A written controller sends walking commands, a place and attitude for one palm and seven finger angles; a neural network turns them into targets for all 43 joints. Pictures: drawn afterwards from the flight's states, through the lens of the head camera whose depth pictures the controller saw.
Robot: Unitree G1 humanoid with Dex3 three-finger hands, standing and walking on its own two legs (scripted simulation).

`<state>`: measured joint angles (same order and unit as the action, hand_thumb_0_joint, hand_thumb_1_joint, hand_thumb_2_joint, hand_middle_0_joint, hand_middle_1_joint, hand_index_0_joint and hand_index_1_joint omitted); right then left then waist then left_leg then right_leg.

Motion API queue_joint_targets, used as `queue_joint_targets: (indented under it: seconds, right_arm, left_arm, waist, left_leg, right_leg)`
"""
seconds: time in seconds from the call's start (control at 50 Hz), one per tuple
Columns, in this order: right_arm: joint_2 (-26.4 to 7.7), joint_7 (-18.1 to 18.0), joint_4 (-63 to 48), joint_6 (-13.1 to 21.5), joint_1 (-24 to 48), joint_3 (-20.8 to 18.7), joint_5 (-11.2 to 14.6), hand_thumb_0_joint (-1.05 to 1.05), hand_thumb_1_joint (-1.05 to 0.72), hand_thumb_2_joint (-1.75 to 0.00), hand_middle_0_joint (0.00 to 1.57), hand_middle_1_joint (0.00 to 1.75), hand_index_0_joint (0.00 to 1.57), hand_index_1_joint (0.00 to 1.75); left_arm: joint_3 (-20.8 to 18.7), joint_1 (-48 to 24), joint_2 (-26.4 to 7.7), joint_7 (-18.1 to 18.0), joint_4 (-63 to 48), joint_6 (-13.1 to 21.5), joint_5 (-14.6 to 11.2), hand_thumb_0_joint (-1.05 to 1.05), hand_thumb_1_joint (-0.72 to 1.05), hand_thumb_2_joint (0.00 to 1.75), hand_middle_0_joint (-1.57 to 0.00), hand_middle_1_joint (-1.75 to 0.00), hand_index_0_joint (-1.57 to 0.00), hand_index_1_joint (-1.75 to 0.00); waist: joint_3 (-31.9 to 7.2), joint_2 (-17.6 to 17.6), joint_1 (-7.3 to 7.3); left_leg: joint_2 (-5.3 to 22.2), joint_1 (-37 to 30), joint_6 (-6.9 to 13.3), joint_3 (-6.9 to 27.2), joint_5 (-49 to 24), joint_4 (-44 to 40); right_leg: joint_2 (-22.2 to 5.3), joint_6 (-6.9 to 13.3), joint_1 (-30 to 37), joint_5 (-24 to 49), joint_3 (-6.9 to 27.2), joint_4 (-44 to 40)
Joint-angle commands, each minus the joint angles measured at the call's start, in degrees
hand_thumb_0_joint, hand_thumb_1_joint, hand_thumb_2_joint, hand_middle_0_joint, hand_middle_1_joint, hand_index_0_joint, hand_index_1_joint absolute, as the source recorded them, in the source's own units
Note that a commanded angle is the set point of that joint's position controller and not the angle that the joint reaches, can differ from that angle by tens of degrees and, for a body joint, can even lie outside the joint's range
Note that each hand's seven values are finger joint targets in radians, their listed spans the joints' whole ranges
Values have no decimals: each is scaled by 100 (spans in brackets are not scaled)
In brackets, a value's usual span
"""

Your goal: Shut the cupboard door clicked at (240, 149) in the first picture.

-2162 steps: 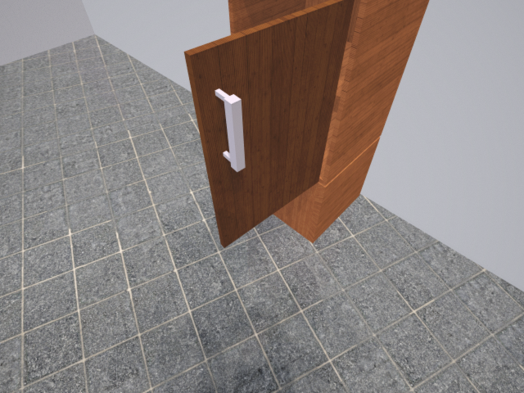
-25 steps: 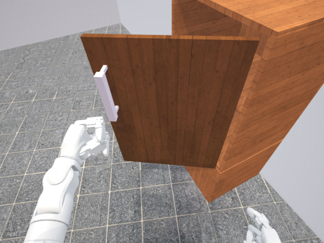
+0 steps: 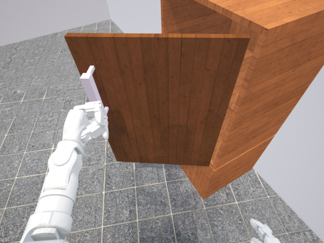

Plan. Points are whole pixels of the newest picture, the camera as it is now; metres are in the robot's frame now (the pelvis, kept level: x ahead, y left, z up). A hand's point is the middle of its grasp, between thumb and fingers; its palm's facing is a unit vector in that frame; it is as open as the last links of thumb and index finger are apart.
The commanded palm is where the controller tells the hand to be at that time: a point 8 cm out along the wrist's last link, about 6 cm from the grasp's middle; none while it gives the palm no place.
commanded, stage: bring the fist close to the handle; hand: left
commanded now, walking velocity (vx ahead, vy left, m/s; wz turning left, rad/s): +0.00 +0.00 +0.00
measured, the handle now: (97, 96) +0.48 +0.20 +0.10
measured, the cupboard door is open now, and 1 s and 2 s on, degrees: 56 51 43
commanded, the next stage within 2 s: push the door shut along its arc in 0.22 s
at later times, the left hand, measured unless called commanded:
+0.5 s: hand (102, 123) +0.37 +0.17 +0.11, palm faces -0.08 -1.00 -0.04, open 3.1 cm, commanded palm +0.36 +0.21 +0.11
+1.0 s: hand (110, 103) +0.43 +0.16 +0.12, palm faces -0.21 -0.98 -0.02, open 3.1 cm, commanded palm +0.43 +0.20 +0.11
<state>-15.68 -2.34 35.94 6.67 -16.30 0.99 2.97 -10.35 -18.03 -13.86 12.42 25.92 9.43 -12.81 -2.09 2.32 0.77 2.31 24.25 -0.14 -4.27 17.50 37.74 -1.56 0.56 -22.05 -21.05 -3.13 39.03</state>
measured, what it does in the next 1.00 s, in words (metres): stands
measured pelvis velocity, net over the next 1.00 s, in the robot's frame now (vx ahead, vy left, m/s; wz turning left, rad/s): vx -0.02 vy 0.01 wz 0.01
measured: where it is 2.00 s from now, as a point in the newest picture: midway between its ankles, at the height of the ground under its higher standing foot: outside the picture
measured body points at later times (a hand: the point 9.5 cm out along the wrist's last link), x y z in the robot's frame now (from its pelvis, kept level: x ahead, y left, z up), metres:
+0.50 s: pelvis -0.02 +0.00 +0.00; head +0.01 -0.02 +0.45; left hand +0.37 +0.22 +0.11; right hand +0.12 -0.25 -0.11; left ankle +0.02 +0.12 -0.72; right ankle -0.01 -0.11 -0.72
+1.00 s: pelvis -0.02 +0.01 -0.01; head +0.04 +0.00 +0.43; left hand +0.44 +0.21 +0.12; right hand +0.04 -0.26 -0.13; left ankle +0.02 +0.12 -0.72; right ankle -0.01 -0.11 -0.72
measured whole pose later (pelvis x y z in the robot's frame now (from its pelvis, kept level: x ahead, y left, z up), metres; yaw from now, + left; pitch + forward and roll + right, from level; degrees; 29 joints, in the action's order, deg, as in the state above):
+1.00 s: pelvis -0.02 +0.01 -0.01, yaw +1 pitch +9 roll +0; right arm -16.9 -3.1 38.8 3.3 -19.8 1.2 3.0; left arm -12.2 -46.5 -22.1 22.2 59.4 15.3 -11.9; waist -2.5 1.8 5.0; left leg 2.2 34.3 0.8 -3.4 17.9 43.3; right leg -1.9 0.0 -31.2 -21.0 -3.6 43.4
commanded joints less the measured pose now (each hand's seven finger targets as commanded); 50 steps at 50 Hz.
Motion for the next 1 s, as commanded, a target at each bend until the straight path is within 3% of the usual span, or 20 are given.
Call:
queue_joint_targets:
  seconds: [0.0, 0.08, 0.1, 0.16, 0.24, 0.3, 0.36, 0.38, 0.4, 0.44, 0.5, 0.54, 0.6, 0.68, 0.74, 0.8, 0.84, 0.9, 0.94, 0.98]
  right_arm:
    - [-667, 3, -752, 205, 303, -267, 24, 0, -90, -90, 20, 30, 20, 30]
    - [-674, -40, -750, 136, 376, -251, 79, 0, -90, -90, 20, 30, 20, 30]
    - [-670, -52, -756, 135, 405, -248, 81, 0, -90, -90, 20, 30, 20, 30]
    - [-687, -103, -728, 139, 378, -242, 55, 0, -90, -90, 20, 30, 20, 30]
    - [-681, -125, -687, 156, 355, -228, 21, 0, -90, -90, 20, 30, 20, 30]
    - [-640, -96, -673, 146, 388, -214, 53, 0, -90, -90, 20, 30, 20, 30]
    - [-706, -102, -624, 83, 330, -199, 76, 0, -90, -90, 20, 30, 20, 30]
    - [-740, -124, -595, 59, 306, -210, 85, 0, -90, -90, 20, 30, 20, 30]
    - [-734, -138, -605, 51, 327, -190, 87, 0, -90, -90, 20, 30, 20, 30]
    - [-771, -168, -596, 49, 275, -211, 63, 0, -90, -90, 20, 30, 20, 30]
    - [-740, -166, -617, 90, 241, -203, 51, 0, -90, -90, 20, 30, 20, 30]
    - [-776, -156, -548, 94, 110, -223, 32, 0, -90, -90, 20, 30, 20, 30]
    - [-811, -150, -466, 36, 20, -231, 41, 0, -90, -90, 20, 30, 20, 30]
    - [-869, -122, -432, -54, -124, -239, 36, 0, -90, -90, 20, 30, 20, 30]
    - [-927, -119, -421, -94, -277, -277, 1, 0, -90, -90, 20, 30, 20, 30]
    - [-909, -110, -427, -112, -333, -275, 6, 0, -90, -90, 20, 30, 20, 30]
    - [-959, -119, -375, -137, -424, -293, 3, 0, -90, -90, 20, 30, 20, 30]
    - [-972, -112, -319, -123, -497, -306, 3, 0, -90, -90, 20, 30, 20, 30]
    - [-1039, -126, -245, -144, -601, -324, -11, 0, -90, -90, 20, 30, 20, 30]
    - [-1019, -116, -213, -125, -624, -325, -6, 0, -90, -90, 20, 30, 20, 30]
  left_arm:
    - [-435, -1765, -1140, -94, -1099, 505, -50, 0, 90, 90, -130, -150, -130, -150]
    - [-159, -2160, -957, -41, -982, 322, -47, 0, 90, 90, -130, -150, -130, -150]
    - [-104, -2212, -909, -29, -1009, 303, -51, 0, 90, 90, -130, -150, -130, -150]
    - [-329, -2469, -1134, -54, -1037, 368, -134, 0, 90, 90, -130, -150, -130, -150]
    - [-563, -2486, -1395, -74, -949, 593, -149, 0, 90, 90, -130, -150, -130, -150]
    - [-310, -2452, -1104, -29, -648, 586, -102, 0, 90, 90, -130, -150, -130, -150]
    - [-199, -2736, -1174, 99, -111, 446, -41, 0, 90, 90, -130, -150, -130, -150]
    - [-332, -2989, -1383, 135, 8, 434, -28, 0, 90, 90, -130, -150, -130, -150]
    - [-175, -3286, -1277, 204, 64, 428, -32, 0, 90, 90, -130, -150, -130, -150]
    - [-363, -3607, -1536, 272, 83, 513, -66, 0, 90, 90, -130, -150, -130, -150]
    - [-163, -3991, -1302, 424, -50, 700, -166, 0, 90, 90, -130, -150, -130, -150]
    - [-216, -4019, -1393, 448, 145, 780, -162, 0, 90, 90, -130, -150, -130, -150]
    - [-339, -4071, -1518, 495, 865, 737, -120, 0, 90, 90, -130, -150, -130, -150]
    - [-373, -4382, -1623, 557, 1573, 630, 1, 0, 90, 90, -130, -150, -130, -150]
    - [-617, -4589, -1939, 649, 1709, 718, 0, 0, 90, 90, -130, -150, -130, -150]
    - [-368, -4914, -1666, 828, 1867, 784, -30, 0, 90, 90, -130, -150, -130, -150]
    - [-375, -5092, -1743, 897, 2022, 827, -36, 0, 90, 90, -130, -150, -130, -150]
    - [-213, -5478, -1614, 989, 2205, 861, -16, 0, 90, 90, -130, -150, -130, -150]
    - [-355, -5592, -1856, 1014, 2362, 883, 5, 0, 90, 90, -130, -150, -130, -150]
    - [-168, -5871, -1648, 1065, 2436, 885, 9, 0, 90, 90, -130, -150, -130, -150]
  waist:
    - [-1473, -398, -46]
    - [-1165, -302, 81]
    - [-1205, -130, 63]
    - [-1496, -416, 68]
    - [-1751, -374, -16]
    - [-1466, -213, 33]
    - [-1119, -415, 189]
    - [-1087, -469, 217]
    - [-1056, -372, 280]
    - [-1333, -353, 242]
    - [-1917, 14, 245]
    - [-2029, -88, 277]
    - [-1685, -419, 319]
    - [-1474, -390, 351]
    - [-1860, -392, 340]
    - [-1900, -352, 452]
    - [-1862, -405, 523]
    - [-1864, -154, 624]
    - [-1937, -279, 661]
    - [-1959, -171, 767]
  left_leg:
    - [-201, -920, 146, 286, -1459, -314]
    - [-215, -860, 155, 297, -892, -410]
    - [-221, -918, 150, 302, -864, -406]
    - [-226, -976, 172, 340, -893, -383]
    - [-226, -990, 166, 326, -965, -355]
    - [-232, -899, 152, 313, -843, -377]
    - [-226, -687, 177, 327, -543, -384]
    - [-227, -623, 173, 335, -453, -372]
    - [-236, -629, 177, 345, -388, -371]
    - [-237, -706, 180, 377, -415, -334]
    - [-250, -1085, 150, 437, -818, -249]
    - [-235, -1121, 154, 455, -912, -185]
    - [-232, -721, 165, 443, -712, -203]
    - [-240, -474, 171, 438, -624, -183]
    - [-235, -533, 184, 426, -775, -78]
    - [-227, -512, 175, 437, -829, -25]
    - [-213, -503, 190, 458, -775, 28]
    - [-205, -517, 173, 493, -711, 84]
    - [-189, -497, 188, 527, -734, 144]
    - [-172, -562, 183, 559, -703, 188]
  right_leg:
    - [198, -15, 371, 2374, 147, -466]
    - [180, -23, 124, 1713, 167, -662]
    - [189, -3, 104, 1651, 177, -670]
    - [185, -15, 273, 1672, 202, -689]
    - [193, -15, 414, 1741, 239, -629]
    - [185, -12, 207, 1659, 215, -630]
    - [163, -43, -12, 1350, 254, -736]
    - [157, -42, -45, 1228, 273, -756]
    - [158, -38, -128, 1145, 278, -760]
    - [165, -14, -38, 1086, 294, -729]
    - [192, 43, 28, 1553, 221, -540]
    - [213, 32, -22, 1620, 200, -492]
    - [202, 0, -146, 1483, 208, -500]
    - [180, 11, -330, 1373, 195, -448]
    - [197, 18, -219, 1503, 220, -372]
    - [216, 15, -375, 1599, 184, -292]
    - [239, 19, -525, 1476, 170, -284]
    - [249, 23, -807, 1357, 158, -233]
    - [263, 29, -858, 1317, 151, -206]
    - [270, 20, -1082, 1255, 142, -176]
